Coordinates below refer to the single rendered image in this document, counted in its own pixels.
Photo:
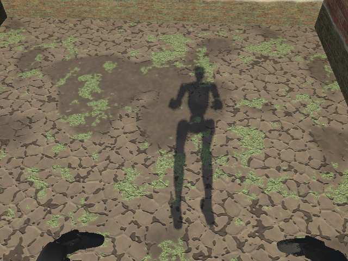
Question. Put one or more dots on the robot left hand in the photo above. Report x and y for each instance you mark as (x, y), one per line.
(69, 243)

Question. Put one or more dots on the robot right hand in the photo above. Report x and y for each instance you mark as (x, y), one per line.
(312, 248)

